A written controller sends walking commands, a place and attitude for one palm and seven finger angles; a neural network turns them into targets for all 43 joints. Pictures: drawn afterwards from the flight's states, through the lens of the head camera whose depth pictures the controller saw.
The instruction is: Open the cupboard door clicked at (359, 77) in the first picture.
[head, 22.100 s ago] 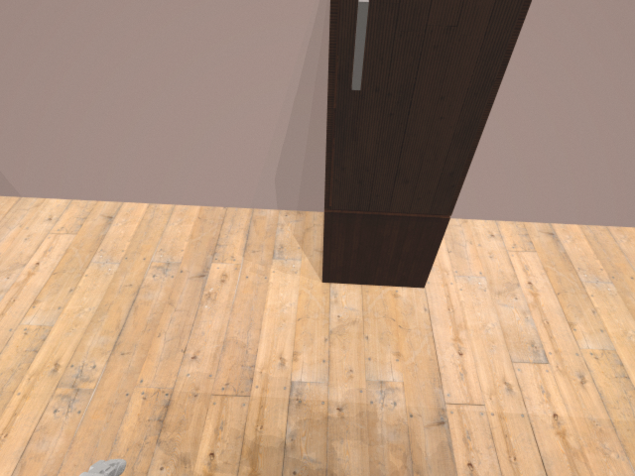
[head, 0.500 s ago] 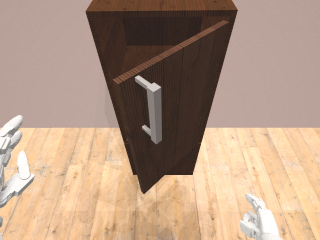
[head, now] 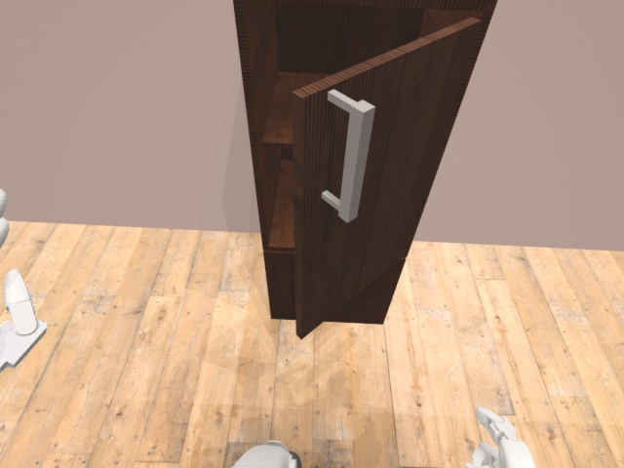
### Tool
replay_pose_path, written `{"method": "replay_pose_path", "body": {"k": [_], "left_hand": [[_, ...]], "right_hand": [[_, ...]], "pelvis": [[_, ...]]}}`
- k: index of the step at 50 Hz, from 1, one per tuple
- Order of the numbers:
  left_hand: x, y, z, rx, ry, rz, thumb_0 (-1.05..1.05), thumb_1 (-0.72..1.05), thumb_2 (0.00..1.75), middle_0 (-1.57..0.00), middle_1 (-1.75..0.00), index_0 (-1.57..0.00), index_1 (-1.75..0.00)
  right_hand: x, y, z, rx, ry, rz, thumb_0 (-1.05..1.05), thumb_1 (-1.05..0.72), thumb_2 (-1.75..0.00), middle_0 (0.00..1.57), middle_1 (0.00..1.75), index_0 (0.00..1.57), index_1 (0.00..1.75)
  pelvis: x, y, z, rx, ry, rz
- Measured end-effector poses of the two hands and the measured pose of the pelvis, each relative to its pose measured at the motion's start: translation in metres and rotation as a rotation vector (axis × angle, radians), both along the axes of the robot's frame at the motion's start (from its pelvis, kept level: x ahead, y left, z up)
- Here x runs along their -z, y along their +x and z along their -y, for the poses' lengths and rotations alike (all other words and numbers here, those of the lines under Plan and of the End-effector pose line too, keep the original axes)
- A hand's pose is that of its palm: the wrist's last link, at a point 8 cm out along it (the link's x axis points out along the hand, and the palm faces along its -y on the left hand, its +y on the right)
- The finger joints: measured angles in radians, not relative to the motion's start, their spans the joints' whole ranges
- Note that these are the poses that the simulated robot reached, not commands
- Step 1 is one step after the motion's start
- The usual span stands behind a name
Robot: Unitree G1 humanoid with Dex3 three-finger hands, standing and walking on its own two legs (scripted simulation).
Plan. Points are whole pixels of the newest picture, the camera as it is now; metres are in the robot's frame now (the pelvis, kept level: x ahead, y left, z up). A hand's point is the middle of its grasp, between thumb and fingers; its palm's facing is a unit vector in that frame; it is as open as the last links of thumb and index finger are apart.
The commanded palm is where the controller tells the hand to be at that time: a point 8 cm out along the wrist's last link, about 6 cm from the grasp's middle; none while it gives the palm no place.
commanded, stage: step back with the hand held close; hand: left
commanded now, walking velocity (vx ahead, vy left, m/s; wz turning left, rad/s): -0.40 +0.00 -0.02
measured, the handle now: (343, 161) +0.45 +0.01 +0.17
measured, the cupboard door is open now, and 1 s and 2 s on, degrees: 44 44 44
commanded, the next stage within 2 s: stop stepping back and stand still in 0.22 s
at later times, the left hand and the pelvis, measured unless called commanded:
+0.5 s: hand out of the picture +0.11 +0.29 +0.18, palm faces +0.40 -0.83 -0.39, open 7.4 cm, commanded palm +0.05 +0.33 +0.19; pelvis -0.11 +0.04 +0.01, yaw -3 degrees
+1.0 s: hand out of the picture +0.04 +0.30 +0.18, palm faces +0.43 -0.82 -0.37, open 7.4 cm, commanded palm -0.02 +0.34 +0.19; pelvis -0.18 +0.05 +0.02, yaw -3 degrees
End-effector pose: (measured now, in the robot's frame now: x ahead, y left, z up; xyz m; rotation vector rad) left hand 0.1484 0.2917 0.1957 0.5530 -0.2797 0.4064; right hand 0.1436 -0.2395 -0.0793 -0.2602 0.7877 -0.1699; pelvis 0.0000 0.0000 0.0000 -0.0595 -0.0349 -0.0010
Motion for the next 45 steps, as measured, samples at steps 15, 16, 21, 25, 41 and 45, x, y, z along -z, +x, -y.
{"method": "replay_pose_path", "body": {"k": [15, 16, 21, 25, 41, 45], "left_hand": [[-0.010, -0.065, -0.010, 0.068, 0.023, 0.060, 0.01, 0.89, 0.90, -0.21, -0.30, -0.21, -0.31], [-0.010, -0.070, -0.010, 0.074, 0.013, 0.055, 0.01, 0.89, 0.90, -0.21, -0.30, -0.21, -0.31], [-0.004, -0.078, -0.025, 0.058, -0.040, 0.029, 0.01, 0.89, 0.90, -0.22, -0.30, -0.21, -0.31], [0.003, -0.075, -0.040, 0.070, -0.061, 0.036, 0.01, 0.89, 0.90, -0.22, -0.30, -0.21, -0.31], [-0.017, -0.165, -0.031, 0.092, 0.044, -0.066, 0.01, 0.89, 0.90, -0.22, -0.30, -0.21, -0.31], [-0.010, -0.168, -0.040, 0.030, -0.027, -0.020, 0.01, 0.89, 0.90, -0.22, -0.30, -0.21, -0.31]], "right_hand": [[-0.010, -0.042, -0.031, -0.071, 0.050, 0.089, 0.01, -0.90, -0.90, 0.20, 0.30, 0.20, 0.30], [-0.010, -0.048, -0.032, -0.072, 0.046, 0.070, 0.01, -0.90, -0.90, 0.20, 0.30, 0.20, 0.30], [-0.020, -0.079, -0.036, -0.021, 0.015, 0.025, 0.01, -0.90, -0.90, 0.20, 0.30, 0.21, 0.30], [-0.025, -0.100, -0.037, 0.018, -0.015, 0.069, 0.01, -0.90, -0.90, 0.20, 0.30, 0.21, 0.30], [-0.012, -0.210, -0.032, 0.070, 0.025, -0.004, 0.01, -0.90, -0.90, 0.20, 0.30, 0.21, 0.30], [-0.007, -0.229, -0.027, 0.107, 0.024, -0.031, 0.01, -0.90, -0.90, 0.20, 0.30, 0.21, 0.30]], "pelvis": [[0.003, -0.074, -0.010, 0.024, 0.011, -0.057], [0.000, -0.078, -0.012, 0.027, 0.011, -0.051], [-0.011, -0.087, -0.023, 0.051, 0.047, -0.046], [-0.008, -0.108, -0.036, 0.046, 0.045, -0.027], [-0.017, -0.182, -0.039, 0.077, 0.053, -0.028], [-0.019, -0.181, -0.040, 0.082, 0.068, -0.013]]}}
